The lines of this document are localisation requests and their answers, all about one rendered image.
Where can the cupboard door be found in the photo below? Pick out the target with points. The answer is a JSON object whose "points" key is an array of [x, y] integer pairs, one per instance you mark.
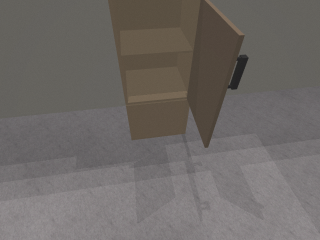
{"points": [[216, 48]]}

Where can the handle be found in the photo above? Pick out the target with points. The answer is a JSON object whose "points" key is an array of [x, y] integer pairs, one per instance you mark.
{"points": [[238, 72]]}

